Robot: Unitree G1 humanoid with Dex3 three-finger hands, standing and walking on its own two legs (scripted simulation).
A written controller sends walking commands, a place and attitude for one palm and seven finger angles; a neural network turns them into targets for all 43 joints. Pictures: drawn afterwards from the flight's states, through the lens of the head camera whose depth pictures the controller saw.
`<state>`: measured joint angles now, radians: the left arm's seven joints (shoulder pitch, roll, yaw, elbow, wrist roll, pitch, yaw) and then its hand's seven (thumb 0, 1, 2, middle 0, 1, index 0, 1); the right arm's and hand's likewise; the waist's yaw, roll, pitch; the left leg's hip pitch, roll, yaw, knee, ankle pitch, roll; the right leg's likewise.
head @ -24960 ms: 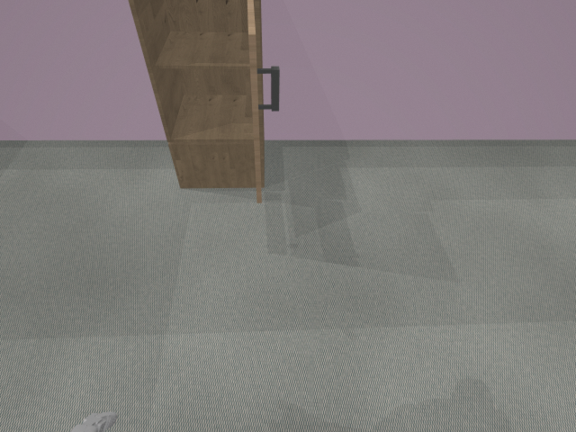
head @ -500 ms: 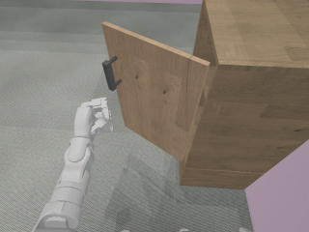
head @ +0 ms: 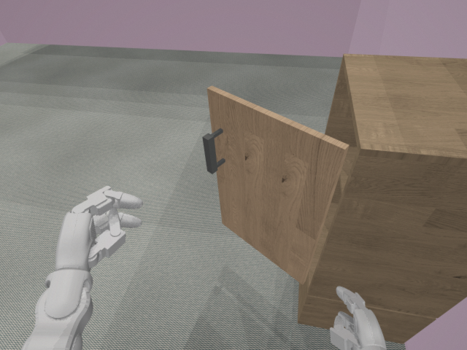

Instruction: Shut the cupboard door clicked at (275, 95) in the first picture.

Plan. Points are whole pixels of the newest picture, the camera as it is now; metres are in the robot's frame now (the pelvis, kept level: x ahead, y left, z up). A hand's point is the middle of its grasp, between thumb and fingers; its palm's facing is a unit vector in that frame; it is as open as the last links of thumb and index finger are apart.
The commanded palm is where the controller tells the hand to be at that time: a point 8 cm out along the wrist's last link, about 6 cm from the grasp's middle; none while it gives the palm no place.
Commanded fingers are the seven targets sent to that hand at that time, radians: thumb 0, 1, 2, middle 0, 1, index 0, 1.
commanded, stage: draw the hand back to the body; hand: left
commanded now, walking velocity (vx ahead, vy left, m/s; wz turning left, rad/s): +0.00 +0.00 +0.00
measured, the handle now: (215, 150) +0.64 +0.12 -0.04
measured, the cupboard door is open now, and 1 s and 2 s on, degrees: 59 59 59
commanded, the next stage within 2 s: step back with the hand held close in 0.66 s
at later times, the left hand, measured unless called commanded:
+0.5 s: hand (48, 260) +0.19 +0.26 +0.15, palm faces +0.48 -0.78 -0.39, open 7.2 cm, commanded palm +0.14 +0.29 +0.18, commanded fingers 0.00 0.90 0.90 -0.20 -0.30 -0.20 -0.30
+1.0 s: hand (55, 259) +0.19 +0.26 +0.15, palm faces +0.38 -0.79 -0.48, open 7.4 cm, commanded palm +0.13 +0.30 +0.18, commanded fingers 0.00 0.90 0.90 -0.20 -0.30 -0.20 -0.30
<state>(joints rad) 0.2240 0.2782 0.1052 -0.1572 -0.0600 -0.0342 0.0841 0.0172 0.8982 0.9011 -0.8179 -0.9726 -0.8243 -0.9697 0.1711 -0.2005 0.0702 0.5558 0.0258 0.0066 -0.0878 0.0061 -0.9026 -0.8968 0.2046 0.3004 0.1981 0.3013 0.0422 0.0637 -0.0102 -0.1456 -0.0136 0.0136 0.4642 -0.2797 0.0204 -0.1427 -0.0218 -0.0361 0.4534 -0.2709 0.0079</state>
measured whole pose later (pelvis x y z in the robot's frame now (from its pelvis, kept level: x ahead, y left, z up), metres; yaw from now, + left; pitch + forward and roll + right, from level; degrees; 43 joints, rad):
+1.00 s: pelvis -0.01 +0.00 +0.00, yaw +0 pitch +1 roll -1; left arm 0.53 0.36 0.36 -0.39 -0.06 -0.14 0.11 0.01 0.89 0.90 -0.21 -0.30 -0.21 -0.30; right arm 0.19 -0.25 -0.01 0.61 0.01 -0.01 -0.08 0.01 -0.90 -0.90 0.21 0.30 0.20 0.30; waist 0.01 0.07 0.00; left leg -0.23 0.00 0.00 0.48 -0.26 0.02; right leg -0.21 -0.01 -0.05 0.42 -0.23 0.00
